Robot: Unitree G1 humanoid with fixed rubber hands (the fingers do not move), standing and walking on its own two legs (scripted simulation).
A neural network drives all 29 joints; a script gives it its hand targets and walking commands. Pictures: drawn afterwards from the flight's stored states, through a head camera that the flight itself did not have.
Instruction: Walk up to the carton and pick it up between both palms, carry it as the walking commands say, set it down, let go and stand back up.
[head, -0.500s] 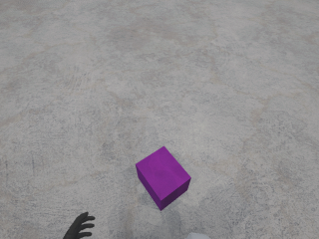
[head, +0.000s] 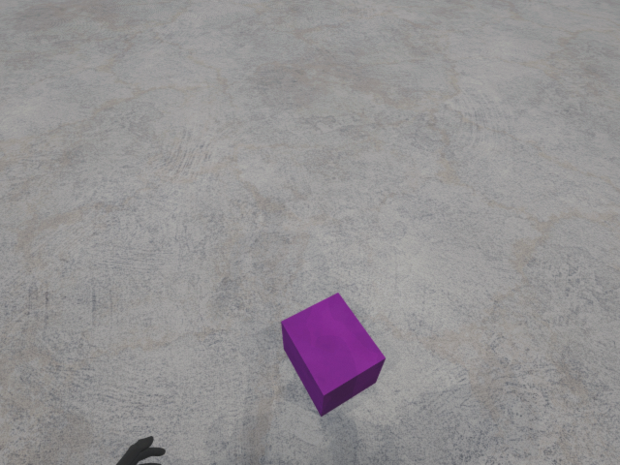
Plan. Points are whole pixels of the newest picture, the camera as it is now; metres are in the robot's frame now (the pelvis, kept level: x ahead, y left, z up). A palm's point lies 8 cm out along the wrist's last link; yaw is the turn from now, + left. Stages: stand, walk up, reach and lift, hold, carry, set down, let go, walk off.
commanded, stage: walk up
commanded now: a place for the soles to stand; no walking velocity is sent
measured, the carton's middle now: (329, 353) +0.54 -0.05 -0.67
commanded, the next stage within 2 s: none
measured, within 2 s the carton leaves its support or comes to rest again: neither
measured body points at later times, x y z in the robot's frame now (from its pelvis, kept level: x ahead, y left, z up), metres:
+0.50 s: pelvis +0.00 +0.00 +0.00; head +0.01 +0.02 +0.45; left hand +0.07 +0.29 -0.13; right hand +0.07 -0.26 -0.12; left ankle +0.01 +0.14 -0.73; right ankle +0.03 -0.13 -0.70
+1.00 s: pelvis +0.07 -0.17 -0.01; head +0.09 -0.16 +0.43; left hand +0.09 +0.09 -0.14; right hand +0.26 -0.39 -0.12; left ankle +0.07 -0.08 -0.72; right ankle +0.14 -0.26 -0.73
